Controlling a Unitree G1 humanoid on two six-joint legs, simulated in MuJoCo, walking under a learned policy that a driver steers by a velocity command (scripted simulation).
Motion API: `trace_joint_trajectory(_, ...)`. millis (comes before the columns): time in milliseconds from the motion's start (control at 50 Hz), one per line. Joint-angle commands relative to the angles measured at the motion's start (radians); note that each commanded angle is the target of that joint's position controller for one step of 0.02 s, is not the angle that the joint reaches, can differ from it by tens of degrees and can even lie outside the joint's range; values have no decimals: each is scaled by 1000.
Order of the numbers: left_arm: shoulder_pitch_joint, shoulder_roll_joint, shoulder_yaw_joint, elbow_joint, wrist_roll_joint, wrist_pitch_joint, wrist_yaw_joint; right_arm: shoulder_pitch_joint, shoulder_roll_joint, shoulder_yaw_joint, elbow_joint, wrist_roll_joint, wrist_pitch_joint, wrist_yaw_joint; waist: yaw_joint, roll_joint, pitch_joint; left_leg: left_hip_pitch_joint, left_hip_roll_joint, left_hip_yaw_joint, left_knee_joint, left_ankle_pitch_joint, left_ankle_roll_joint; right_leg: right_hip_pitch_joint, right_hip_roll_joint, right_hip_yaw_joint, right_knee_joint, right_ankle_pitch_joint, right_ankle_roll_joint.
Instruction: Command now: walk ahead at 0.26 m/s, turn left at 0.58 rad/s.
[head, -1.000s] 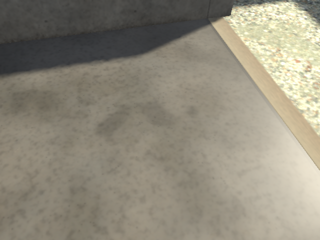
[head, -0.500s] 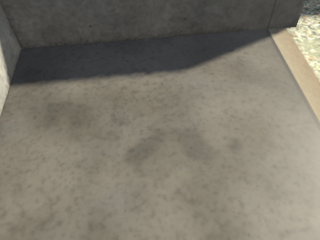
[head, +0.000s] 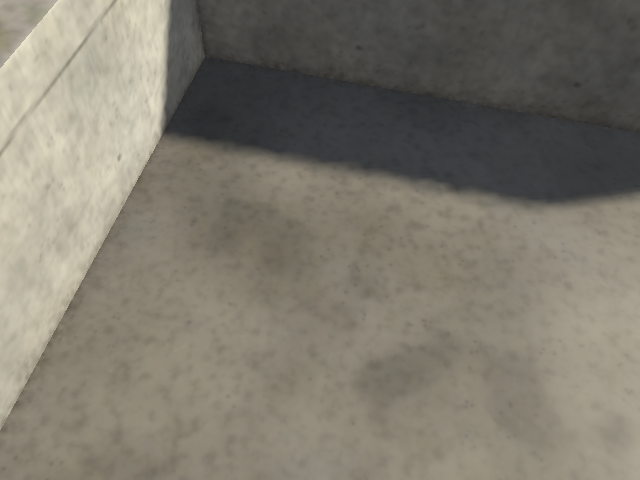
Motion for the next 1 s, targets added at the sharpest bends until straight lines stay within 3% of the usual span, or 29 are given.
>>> trace_joint_trajectory(20, -21, 118, 21, -101, 21, -22, 15, 61, -120, -34, -69, 9, -18, -16, -19, 19, -247, 444, 276, -392, -252, 562, 223, -335, -51, 91, 35, 86, -14)
trace_joint_trajectory(40, -15, 123, 26, -109, 22, -4, 16, 42, -120, -32, -79, -4, -16, -20, 4, 26, -234, 367, 263, -374, -269, 593, 215, -282, -52, 93, 6, 99, -15)
trace_joint_trajectory(80, -4, 89, 21, -120, 26, 22, 19, 41, -139, -37, -83, -10, -17, -26, 25, 21, -226, 293, 242, -331, -275, 681, 212, -253, -34, 80, -82, 118, -3)
trace_joint_trajectory(140, -50, 60, 10, -138, 35, 38, 24, 61, -165, -46, -80, 0, -3, -47, 18, 43, -230, 266, 202, -291, -261, 684, 188, -265, 3, 74, -234, 222, 20)
trace_joint_trajectory(220, -147, 54, 3, -170, 26, 49, 17, 73, -163, -46, -86, 12, 32, -72, -16, 90, -231, 270, 171, -324, -234, 485, 131, -252, 38, 94, -414, 351, 36)
trace_joint_trajectory(280, -207, 61, 5, -193, 20, 51, 10, 80, -161, -47, -92, 6, 49, -79, -38, 115, -206, 294, 172, -394, -207, 354, 124, -253, 62, 113, -505, 330, 37)
trace_joint_trajectory(340, -218, 74, 13, -207, 21, 39, 2, 70, -161, -47, -107, 0, 62, -76, -41, 143, -194, 325, 172, -471, -153, 354, 120, -219, 90, 122, -579, 252, 24)
trace_joint_trajectory(380, -180, 82, 20, -206, 17, 26, -5, 37, -155, -43, -125, 10, 65, -75, -16, 163, -193, 336, 151, -511, -111, 360, 98, -135, 99, 117, -708, 264, 0)
trace_joint_trajectory(400, -138, 85, 25, -197, 17, 19, -8, 5, -150, -39, -138, 16, 66, -75, 19, 161, -194, 311, 118, -503, -75, 334, 69, -35, 93, 103, -838, 381, -20)
trace_joint_trajectory(420, -95, 122, 37, -193, 28, 15, -6, 8, -119, -30, -155, 8, 64, -76, 23, 117, -227, 230, 69, -470, 8, 214, 25, 127, -6, 158, -877, 557, -59)
trace_joint_trajectory(440, -73, 183, 49, -205, 40, 23, 4, 61, -59, -13, -164, -15, 62, -76, -12, -96, -274, 77, -51, -319, 242, -196, -35, 299, -220, 341, -855, 912, -156)
trace_joint_trajectory(460, -35, 183, 50, -182, 67, 34, 1, 119, -110, -27, -180, -3, 58, -73, -50, -357, -282, -119, -124, -226, 436, -578, -96, 345, -387, 610, -881, 1068, -353)
trace_joint_trajectory(480, -61, 126, 38, -210, 46, 36, 2, 163, -204, -51, -146, -9, 56, -68, -43, -245, -276, -153, -51, -237, 615, -527, -141, 336, -386, 572, -871, 1019, -379)
trace_joint_trajectory(500, -83, 80, 28, -220, 40, 42, 7, 125, -226, -62, -126, 3, 65, -65, -28, -157, -246, -166, -27, -208, 686, -445, -165, 307, -311, 417, -844, 962, -330)
trace_joint_trajectory(520, -106, 71, 23, -227, 37, 52, 10, 110, -203, -60, -114, 9, 79, -68, -33, -96, -226, -164, -11, -191, 698, -390, -179, 273, -246, 326, -846, 876, -285)
trace_joint_trajectory(540, -121, 77, 21, -227, 29, 61, 15, 87, -178, -54, -127, 13, 87, -67, -30, -88, -201, -175, 8, -178, 689, -346, -188, 249, -229, 288, -857, 817, -276)
trace_joint_trajectory(600, -116, 108, 27, -220, 42, 85, 28, 48, -98, -26, -153, 24, 91, -56, -18, -145, -185, -117, 20, -84, 543, -284, -193, 204, -171, 156, -900, 769, -269)
trace_joint_trajectory(640, -108, 124, 32, -215, 40, 94, 30, 16, -77, -12, -169, 12, 85, -54, 1, -168, -213, -51, 38, -67, 408, -295, -188, 211, -181, 133, -896, 776, -283)
trace_joint_trajectory(720, -89, 157, 37, -202, 21, 98, 17, 21, -85, -3, -164, 3, 82, -41, 13, -199, -232, 102, 45, -38, 160, -251, -157, 192, -216, 135, -894, 675, -289)
trace_joint_trajectory(780, -87, 137, 24, -186, -4, 98, 8, 92, -83, -6, -124, -4, 83, -30, -30, -174, -204, 298, 11, 3, -165, -48, -95, 100, -182, 107, -837, 476, -226)
trace_joint_trajectory(800, -31, 99, 10, -160, 1, 91, 2, 97, -103, -6, -128, -14, 82, -31, -25, -109, -198, 408, 54, -72, -239, 30, -63, 8, -148, 76, -791, 339, -151)
trace_joint_trajectory(820, -12, 22, -17, -174, 48, 82, -12, 111, -178, -15, -145, -27, 82, -46, 10, 161, -229, 527, 302, -373, -270, 260, 11, -153, -46, -37, -547, 53, -44)
trace_joint_trajectory(840, -91, 61, -5, -212, 39, 81, 2, 83, -182, -10, -148, -59, 66, -40, -27, 285, -192, 325, 428, -493, -311, 249, 178, -193, -2, 12, -440, -143, -14)
trace_joint_trajectory(860, -109, 127, 15, -204, 25, 86, 11, 47, -147, 0, -152, -61, 47, -36, -36, 209, -153, 284, 384, -453, -327, 190, 197, -180, -15, 46, -326, -115, 0)
trace_joint_trajectory(880, -81, 128, 21, -184, 20, 93, 12, 13, -118, 10, -136, -54, 33, -35, -12, 187, -137, 269, 328, -380, -319, 159, 157, -179, -15, 59, -293, -59, 4)
trace_joint_trajectory(920, -32, 117, 25, -143, 30, 106, 22, -35, -109, 13, -123, -31, 21, -41, 6, 164, -126, 267, 269, -305, -298, 212, 108, -163, -16, 61, -272, 30, 25)
trace_joint_trajectory(960, -3, 83, 15, -128, 23, 105, 20, -33, -71, 28, -104, -31, 21, -47, 20, 150, -150, 263, 237, -247, -271, 336, 108, -100, -7, 52, -291, 71, 41)
trace_joint_trajectory(1000, -22, 51, 0, -128, 20, 102, 18, -24, -59, 30, -89, -28, 26, -48, 2, 152, -160, 294, 217, -225, -246, 339, 105, -58, -6, 39, -425, 74, 44)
